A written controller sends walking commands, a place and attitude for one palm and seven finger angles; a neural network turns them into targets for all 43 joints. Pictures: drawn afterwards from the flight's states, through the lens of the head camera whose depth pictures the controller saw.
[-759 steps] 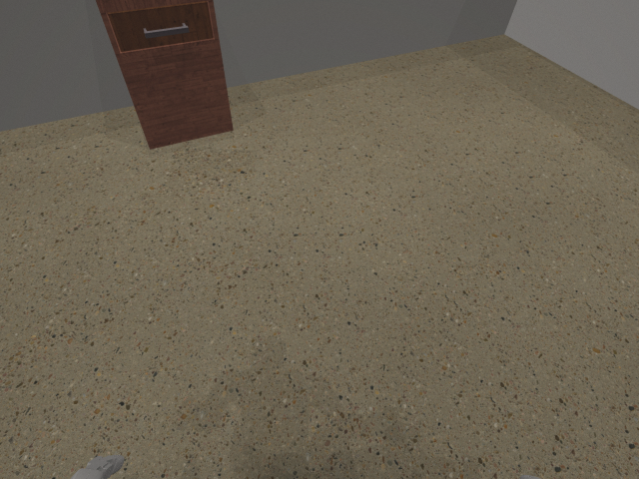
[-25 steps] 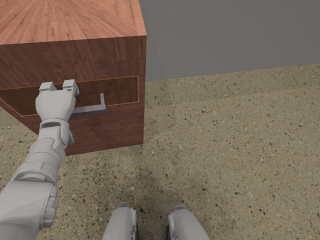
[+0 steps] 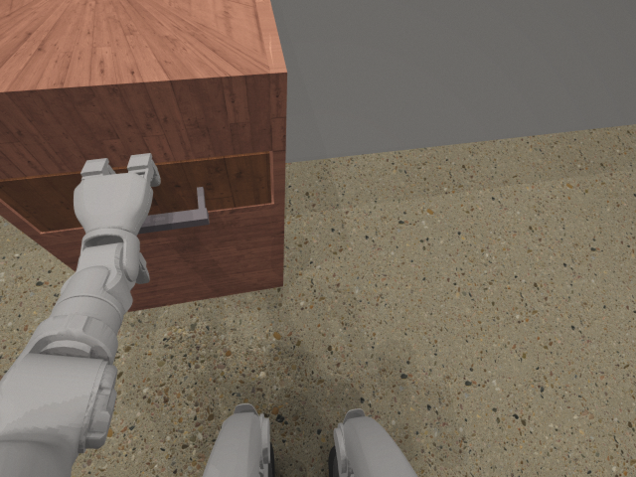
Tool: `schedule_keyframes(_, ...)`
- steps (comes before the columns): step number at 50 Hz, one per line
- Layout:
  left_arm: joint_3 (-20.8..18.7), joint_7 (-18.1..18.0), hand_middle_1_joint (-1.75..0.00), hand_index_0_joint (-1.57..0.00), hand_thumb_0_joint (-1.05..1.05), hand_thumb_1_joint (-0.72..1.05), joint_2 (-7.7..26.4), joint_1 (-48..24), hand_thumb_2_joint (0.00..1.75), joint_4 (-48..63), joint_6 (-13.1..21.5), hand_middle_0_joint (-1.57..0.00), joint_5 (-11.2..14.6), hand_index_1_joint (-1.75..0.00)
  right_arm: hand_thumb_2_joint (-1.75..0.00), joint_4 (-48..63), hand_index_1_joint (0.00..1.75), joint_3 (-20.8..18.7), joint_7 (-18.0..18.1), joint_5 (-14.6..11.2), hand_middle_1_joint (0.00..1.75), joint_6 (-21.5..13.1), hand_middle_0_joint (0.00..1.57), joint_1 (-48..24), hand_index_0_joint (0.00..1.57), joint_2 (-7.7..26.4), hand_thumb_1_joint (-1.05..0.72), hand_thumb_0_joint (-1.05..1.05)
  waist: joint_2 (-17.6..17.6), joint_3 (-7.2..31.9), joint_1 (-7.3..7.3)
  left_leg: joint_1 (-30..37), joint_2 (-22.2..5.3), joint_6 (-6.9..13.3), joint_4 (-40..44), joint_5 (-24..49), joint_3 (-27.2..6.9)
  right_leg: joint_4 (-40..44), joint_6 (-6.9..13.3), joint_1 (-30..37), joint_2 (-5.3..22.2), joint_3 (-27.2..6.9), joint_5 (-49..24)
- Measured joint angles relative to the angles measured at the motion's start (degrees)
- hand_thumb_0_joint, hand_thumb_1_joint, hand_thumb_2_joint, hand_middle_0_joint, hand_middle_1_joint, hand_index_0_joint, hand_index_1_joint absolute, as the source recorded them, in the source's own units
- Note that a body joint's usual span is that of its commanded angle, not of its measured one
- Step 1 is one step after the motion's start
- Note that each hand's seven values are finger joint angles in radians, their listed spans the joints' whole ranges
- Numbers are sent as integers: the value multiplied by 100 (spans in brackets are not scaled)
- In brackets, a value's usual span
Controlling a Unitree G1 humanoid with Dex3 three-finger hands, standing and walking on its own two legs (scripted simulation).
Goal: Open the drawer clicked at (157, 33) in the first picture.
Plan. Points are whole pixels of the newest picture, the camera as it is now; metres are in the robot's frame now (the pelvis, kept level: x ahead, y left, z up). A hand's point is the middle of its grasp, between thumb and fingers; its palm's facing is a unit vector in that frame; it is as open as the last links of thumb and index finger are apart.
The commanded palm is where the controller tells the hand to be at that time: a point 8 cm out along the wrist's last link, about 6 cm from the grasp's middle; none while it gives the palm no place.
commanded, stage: move the hooked fingers above the handle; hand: left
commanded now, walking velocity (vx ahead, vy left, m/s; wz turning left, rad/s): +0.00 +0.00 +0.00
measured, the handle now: (150, 212) +0.51 +0.24 -0.11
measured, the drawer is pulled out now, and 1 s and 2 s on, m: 0.00 0.00 0.00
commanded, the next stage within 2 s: lower the fingers behind the handle in 1.14 s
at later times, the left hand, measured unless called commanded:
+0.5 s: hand (135, 222) +0.45 +0.23 -0.05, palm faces -0.07 -0.05 -1.00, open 13.8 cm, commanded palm +0.44 +0.23 +0.01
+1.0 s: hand (136, 223) +0.45 +0.23 -0.04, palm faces -0.03 -0.04 -1.00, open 13.8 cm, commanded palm +0.44 +0.22 +0.01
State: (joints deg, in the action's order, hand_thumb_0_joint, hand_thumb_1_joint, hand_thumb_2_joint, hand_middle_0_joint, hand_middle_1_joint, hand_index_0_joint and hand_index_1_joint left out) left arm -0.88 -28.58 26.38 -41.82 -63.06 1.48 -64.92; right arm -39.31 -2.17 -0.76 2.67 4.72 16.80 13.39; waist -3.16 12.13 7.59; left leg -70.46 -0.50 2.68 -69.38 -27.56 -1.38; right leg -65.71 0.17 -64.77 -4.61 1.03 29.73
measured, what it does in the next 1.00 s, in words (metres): stands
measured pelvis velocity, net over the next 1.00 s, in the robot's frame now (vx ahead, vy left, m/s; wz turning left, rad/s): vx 0.00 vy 0.00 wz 0.01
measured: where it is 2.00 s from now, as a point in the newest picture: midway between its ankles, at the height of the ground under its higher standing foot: outside the picture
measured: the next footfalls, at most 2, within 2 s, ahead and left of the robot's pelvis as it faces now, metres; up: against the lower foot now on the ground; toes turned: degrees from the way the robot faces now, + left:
none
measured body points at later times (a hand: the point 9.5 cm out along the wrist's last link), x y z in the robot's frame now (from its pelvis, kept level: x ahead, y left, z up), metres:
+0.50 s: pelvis +0.01 -0.01 +0.01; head +0.14 +0.01 +0.44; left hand +0.45 +0.23 +0.01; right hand +0.06 -0.27 -0.12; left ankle +0.03 +0.09 -0.63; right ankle +0.00 -0.13 -0.63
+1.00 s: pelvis +0.00 +0.00 +0.00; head +0.13 +0.02 +0.43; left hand +0.45 +0.23 +0.01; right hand +0.06 -0.27 -0.12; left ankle +0.03 +0.09 -0.63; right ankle +0.00 -0.13 -0.63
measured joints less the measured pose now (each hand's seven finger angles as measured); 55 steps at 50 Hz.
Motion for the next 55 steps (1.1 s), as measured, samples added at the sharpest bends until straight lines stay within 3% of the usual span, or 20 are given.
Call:
schedule_keyframes(10,-70,-304,-120,-32,0,-49,-111,240,30,231,-60,-32,-33,-120,-90,-98,30,-70,-31,15,30,65,20,-112,20,13,-91,0,11,-65,-102,-16,13,-22,-40,-40,-7,-70,18,-24,11,11,61)
schedule_keyframes(18,103,-205,-120,-32,0,-49,-179,106,30,157,-211,-32,101,-120,-90,-157,30,-55,-36,3,30,47,20,-148,20,-49,-91,0,1,-69,-111,166,20,-49,120,-1,-40,94,45,164,16,35,25)
schedule_keyframes(29,-142,-159,-120,-32,0,-49,-102,478,30,263,44,-31,5,-120,-90,-8,30,-24,-25,-8,30,101,21,-64,20,-3,-91,0,-8,-2,-104,295,-36,-47,171,-38,52,117,48,240,-30,-62,29)
schedule_keyframes(39,23,-320,-120,-32,0,-49,-154,549,30,408,92,-32,39,-120,-90,-191,30,-140,-49,7,30,70,20,-113,20,17,-91,0,-1,-21,-225,211,26,-43,75,-28,-25,36,41,203,23,23,58)
schedule_keyframes(47,124,-385,-120,-32,0,-49,-291,152,30,103,-118,-32,3,-120,-90,-152,30,-74,-68,10,30,56,20,-218,20,-23,-91,0,3,-20,-117,177,40,-36,80,24,-47,52,33,183,36,47,12)
schedule_keyframes(55,-22,-226,-120,-32,0,-49,-171,112,30,40,-210,-32,32,-120,-90,-14,30,-1,-60,-14,30,71,20,-120,20,-26,-91,0,-26,-36,-41,179,-6,-19,117,37,37,70,16,142,1,-40,-31)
